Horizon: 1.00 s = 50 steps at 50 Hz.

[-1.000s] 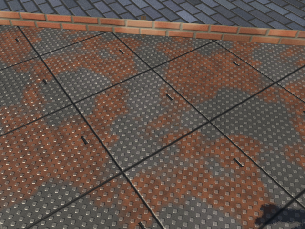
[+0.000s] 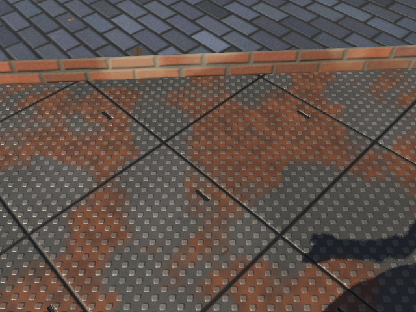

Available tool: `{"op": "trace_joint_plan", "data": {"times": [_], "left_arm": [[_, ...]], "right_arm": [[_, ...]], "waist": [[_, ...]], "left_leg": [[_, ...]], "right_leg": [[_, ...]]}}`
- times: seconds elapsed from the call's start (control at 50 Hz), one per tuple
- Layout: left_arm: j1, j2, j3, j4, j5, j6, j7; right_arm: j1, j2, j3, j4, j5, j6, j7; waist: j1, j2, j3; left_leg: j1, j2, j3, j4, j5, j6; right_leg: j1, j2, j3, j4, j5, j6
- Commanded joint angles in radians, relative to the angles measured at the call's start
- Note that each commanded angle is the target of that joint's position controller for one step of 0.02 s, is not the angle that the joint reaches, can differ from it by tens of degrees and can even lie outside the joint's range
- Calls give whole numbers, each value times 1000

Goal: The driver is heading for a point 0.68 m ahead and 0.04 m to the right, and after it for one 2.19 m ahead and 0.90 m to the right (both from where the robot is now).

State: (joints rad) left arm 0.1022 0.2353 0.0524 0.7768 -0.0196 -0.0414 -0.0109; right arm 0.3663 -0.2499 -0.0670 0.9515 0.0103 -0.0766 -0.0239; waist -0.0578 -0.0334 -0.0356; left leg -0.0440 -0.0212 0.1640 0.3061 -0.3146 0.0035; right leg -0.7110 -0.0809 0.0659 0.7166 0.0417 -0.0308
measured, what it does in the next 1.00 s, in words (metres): walks ahead: right foot, then left foot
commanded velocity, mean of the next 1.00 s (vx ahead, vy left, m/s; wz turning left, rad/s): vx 0.45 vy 0.00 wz -0.02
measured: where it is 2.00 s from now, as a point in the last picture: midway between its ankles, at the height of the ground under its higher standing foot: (228, 261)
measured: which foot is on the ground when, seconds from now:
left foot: down 0.00-0.12, up 0.14-0.62, down 0.64-1.00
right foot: up 0.00-0.08, down 0.10-0.66, up 0.68-1.00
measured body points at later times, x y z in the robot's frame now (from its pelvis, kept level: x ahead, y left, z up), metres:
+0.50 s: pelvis +0.28 -0.08 +0.01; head +0.30 -0.09 +0.46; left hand +0.35 +0.19 -0.11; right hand +0.43 -0.35 -0.11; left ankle +0.51 +0.05 -0.68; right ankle +0.18 -0.14 -0.74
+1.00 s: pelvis +0.56 -0.07 +0.01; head +0.60 -0.07 +0.46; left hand +0.71 +0.19 -0.10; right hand +0.66 -0.33 -0.12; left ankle +0.53 +0.01 -0.74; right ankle +0.74 -0.22 -0.69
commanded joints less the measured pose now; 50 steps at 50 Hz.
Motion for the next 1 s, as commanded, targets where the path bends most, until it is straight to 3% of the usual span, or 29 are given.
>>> {"op": "trace_joint_plan", "data": {"times": [0.02, 0.06, 0.08, 0.1, 0.12, 0.14, 0.16, 0.18, 0.2, 0.22, 0.24, 0.3, 0.36, 0.44, 0.54, 0.6, 0.62, 0.64, 0.66, 0.68, 0.7, 0.72, 0.74, 0.76, 0.8, 0.86, 0.9, 0.94, 1.0], "left_arm": [[-139, 32, 3, -112, 1, -11, -22], [-104, 56, 15, -124, 3, -11, -31], [1, 89, 36, -101, 5, -11, -34], [193, 161, 74, -47, -2, -8, -27], [332, 313, 112, -26, -8, -5, -11], [386, 318, 103, -28, -12, -9, -10], [383, 239, 80, -13, 8, -11, -8], [304, 194, 68, -28, 8, -15, -2], [202, 161, 56, -52, 7, -17, -2], [134, 124, 45, -65, 15, -21, -3], [105, 108, 41, -72, 22, -24, -4], [130, 129, 46, -44, 10, -42, 3], [177, 134, 46, -7, 12, -48, 17], [214, 142, 45, 32, 16, -59, 22], [265, 141, 47, 95, 20, -47, 32], [234, 171, 54, 93, 20, -28, 44], [222, 186, 56, 88, 21, -20, 49], [192, 196, 55, 79, 21, -12, 52], [171, 194, 47, 54, 27, -19, 55], [289, 59, 3, 34, 47, -45, 27], [239, 117, 10, 39, 22, -84, 6], [134, 168, 23, -5, -15, -109, -4], [79, 162, 20, -20, -14, -119, -1], [77, 157, 26, -10, 5, -114, 6], [134, 143, 32, 4, 21, -86, 17], [146, 77, 15, 5, 24, -54, 30], [113, 65, 5, 5, 23, -49, 32], [65, 76, 6, -3, 14, -49, 24], [8, 112, 15, -31, 9, -47, 8]], "right_arm": [[16, -149, -38, -26, 6, 8, -2], [-14, -183, -47, -35, 11, 20, -2], [-30, -189, -46, -42, 12, 25, -5], [-28, -172, -37, -54, -1, 25, -10], [13, -97, -6, -112, -38, 3, -1], [-7, -74, 10, -128, -28, -45, 21], [-79, -144, -13, -128, 21, -71, 33], [-137, -142, -11, -139, 29, -79, 28], [-152, -140, -15, -128, 9, -75, 16], [-152, -142, -23, -120, -6, -61, 6], [-135, -129, -25, -117, -9, -44, 5], [-147, -90, -22, -125, -12, -14, 7], [-240, -74, -17, -149, -8, -12, 14], [-348, -58, -5, -172, 9, -17, 39], [-452, -56, 6, -225, 17, -22, 69], [-405, -81, -3, -232, 11, -26, 86], [-339, -107, -16, -221, 10, -22, 86], [-195, -147, -36, -187, 10, -19, 83], [-25, -212, -60, -160, -1, -11, 71], [50, -283, -76, -148, 7, -11, 68], [68, -203, -54, -138, 16, 0, 59], [-2, -167, -44, -158, 11, 3, 49], [-77, -146, -37, -183, 6, 2, 46], [-149, -114, -25, -200, -1, 0, 44], [-195, -82, -7, -212, -20, -2, 39], [-193, -119, -10, -186, -27, -10, 33], [-179, -136, -13, -172, -22, -6, 28], [-149, -137, -10, -149, -22, -3, 24], [-162, -147, -11, -129, -24, 12, 14]], "waist": [[-10, 78, 95], [30, 111, 55], [93, 104, -11], [174, 71, -112], [181, -152, -241], [178, -218, -393], [198, -131, -310], [177, -91, -190], [129, -3, -108], [84, -5, -70], [54, -20, -58], [33, -19, -33], [64, -16, 9], [109, -22, 55], [141, -4, 109], [94, -45, 38], [56, -67, -11], [-24, -58, -83], [-100, 12, -189], [-33, 258, -316], [-70, 219, -359], [-74, 170, -202], [-40, 56, -111], [7, -3, -28], [68, 22, -9], [86, 76, -7], [63, 91, -36], [31, 95, -49], [19, 105, -28]], "left_leg": [[80, 313, -119, -80, 313, 133], [75, 306, -65, 36, 574, 104], [42, 281, -18, 188, 760, 80], [-103, 239, 23, 432, 788, 41], [-520, 122, 35, 856, 327, -31], [-758, -20, -180, 1068, -242, -48], [-877, 44, -250, 1100, -188, -16], [-895, 87, -228, 1044, -104, 5], [-816, 132, -220, 947, -31, 6], [-711, 162, -222, 868, 10, 4], [-643, 169, -224, 832, 32, 2], [-628, 159, -206, 723, 136, -16], [-667, 147, -200, 528, 333, -9], [-602, 106, -178, 326, 538, 29], [-695, 65, -181, 227, 422, 70], [-583, -1, -99, 234, 258, 113], [-489, -36, -69, 243, 204, 132], [-295, -62, -65, 191, 244, 163], [30, 62, -261, 195, 307, 230], [451, 318, -770, 162, 166, 438], [514, 338, -945, 28, 35, 436], [402, 307, -808, -4, 16, 378], [236, 271, -705, -28, 81, 345], [75, 252, -606, -44, 285, 324], [-104, 217, -465, -53, 633, 306], [-227, 170, -281, -61, 903, 273], [-229, 128, -196, -60, 884, 229], [-180, 133, -178, -64, 805, 203], [-86, 174, -181, -34, 721, 188]], "right_leg": [[-57, 7, -48, -66, -120, -36], [94, 60, -120, -101, -238, -71], [277, 108, -157, -141, -216, -95], [576, 125, -113, -143, -174, -136], [992, -131, 346, -170, -172, -286], [1169, -263, 778, -382, -293, -400], [1149, -241, 652, -399, -297, -337], [1009, -203, 496, -389, -215, -294], [822, -168, 374, -398, -99, -262], [675, -134, 295, -425, 6, -243], [597, -112, 264, -451, 42, -237], [535, -97, 169, -508, 150, -239], [559, -78, 84, -533, 182, -191], [575, -70, 4, -571, 70, -132], [796, -137, -39, -523, 191, -120], [877, -147, -83, -365, 656, -99], [885, -140, -96, -262, 832, -88], [832, -113, -122, -79, 876, -67], [596, -82, -136, 199, 625, -35], [114, 130, -97, 611, -281, 53], [-36, 151, 56, 720, -569, 31], [-125, 84, 76, 695, -493, 11], [-91, 42, 60, 607, -420, 4], [-36, 12, 31, 525, -389, 18], [108, -23, 6, 448, -392, 47], [185, -19, -45, 239, -282, 77], [251, 1, -67, 80, -97, 67], [279, 17, -61, -29, 64, 51], [241, 27, -42, -104, 56, 29]]}}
